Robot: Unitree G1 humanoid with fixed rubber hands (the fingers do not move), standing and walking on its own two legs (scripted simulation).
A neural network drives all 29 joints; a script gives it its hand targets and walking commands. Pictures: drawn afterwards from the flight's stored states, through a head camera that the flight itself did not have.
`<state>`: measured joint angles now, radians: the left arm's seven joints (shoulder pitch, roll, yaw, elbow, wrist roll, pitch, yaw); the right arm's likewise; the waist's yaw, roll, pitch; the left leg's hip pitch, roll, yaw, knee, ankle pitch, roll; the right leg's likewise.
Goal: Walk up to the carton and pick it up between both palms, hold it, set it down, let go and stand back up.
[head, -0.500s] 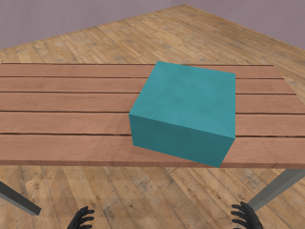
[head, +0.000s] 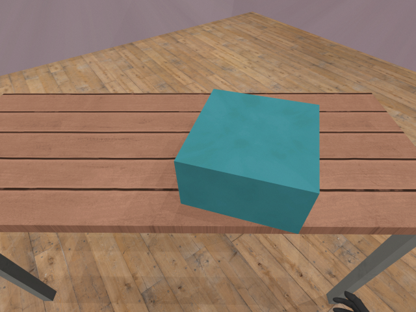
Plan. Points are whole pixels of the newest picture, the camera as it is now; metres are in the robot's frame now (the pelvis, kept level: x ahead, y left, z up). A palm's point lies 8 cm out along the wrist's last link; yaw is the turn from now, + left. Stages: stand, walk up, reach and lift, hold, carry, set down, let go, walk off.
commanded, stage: stand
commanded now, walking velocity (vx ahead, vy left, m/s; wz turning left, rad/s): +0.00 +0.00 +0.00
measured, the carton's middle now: (251, 153) +0.47 -0.06 +0.05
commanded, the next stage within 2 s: none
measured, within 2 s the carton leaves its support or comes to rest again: neither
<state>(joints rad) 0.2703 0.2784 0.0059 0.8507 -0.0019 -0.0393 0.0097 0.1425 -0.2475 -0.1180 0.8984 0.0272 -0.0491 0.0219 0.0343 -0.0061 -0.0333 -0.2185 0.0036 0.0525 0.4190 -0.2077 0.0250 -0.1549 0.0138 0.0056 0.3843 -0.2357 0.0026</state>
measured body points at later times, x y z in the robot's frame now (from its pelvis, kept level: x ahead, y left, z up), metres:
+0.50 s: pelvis +0.00 +0.00 +0.00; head -0.01 +0.00 +0.45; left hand +0.07 +0.27 -0.13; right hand +0.12 -0.27 -0.12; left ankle +0.01 +0.10 -0.74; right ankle -0.02 -0.12 -0.74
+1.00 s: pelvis +0.00 +0.00 +0.00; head -0.01 +0.00 +0.45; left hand +0.08 +0.27 -0.13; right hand +0.12 -0.27 -0.12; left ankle +0.01 +0.10 -0.74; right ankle -0.02 -0.12 -0.74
